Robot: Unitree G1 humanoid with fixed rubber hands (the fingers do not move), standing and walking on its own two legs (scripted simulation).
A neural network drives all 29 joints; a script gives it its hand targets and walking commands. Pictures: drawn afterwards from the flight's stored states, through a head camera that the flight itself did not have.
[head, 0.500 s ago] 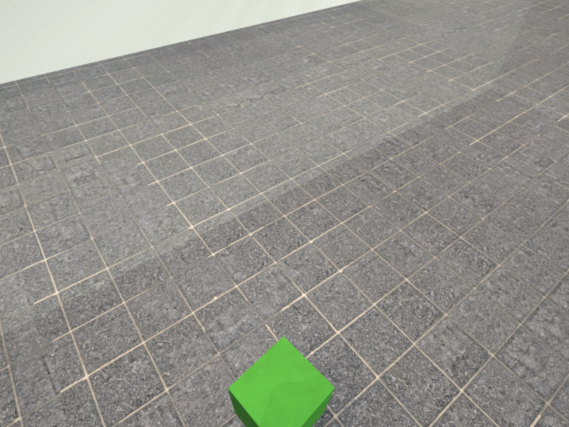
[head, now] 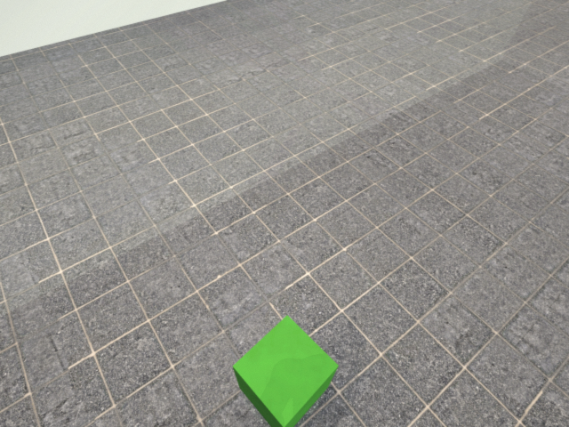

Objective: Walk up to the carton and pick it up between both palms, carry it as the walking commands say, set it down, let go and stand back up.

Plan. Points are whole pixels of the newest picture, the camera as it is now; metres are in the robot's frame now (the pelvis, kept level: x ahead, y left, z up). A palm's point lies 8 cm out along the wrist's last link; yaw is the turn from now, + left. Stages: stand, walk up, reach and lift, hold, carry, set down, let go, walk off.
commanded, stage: walk up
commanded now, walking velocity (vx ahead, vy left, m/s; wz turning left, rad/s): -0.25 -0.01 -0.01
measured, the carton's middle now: (284, 377) +0.35 +0.00 -0.64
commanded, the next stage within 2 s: none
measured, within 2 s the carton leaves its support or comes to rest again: neither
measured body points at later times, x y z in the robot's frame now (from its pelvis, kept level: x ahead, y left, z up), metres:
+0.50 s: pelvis -0.03 +0.11 +0.00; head +0.00 +0.10 +0.45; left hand +0.11 +0.34 -0.14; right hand -0.07 -0.13 -0.14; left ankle -0.05 +0.18 -0.73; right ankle -0.05 +0.03 -0.70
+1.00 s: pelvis +0.04 +0.24 -0.01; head +0.09 +0.23 +0.44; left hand +0.19 +0.50 -0.14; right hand +0.04 -0.05 -0.13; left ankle +0.14 +0.35 -0.74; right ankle -0.04 +0.05 -0.73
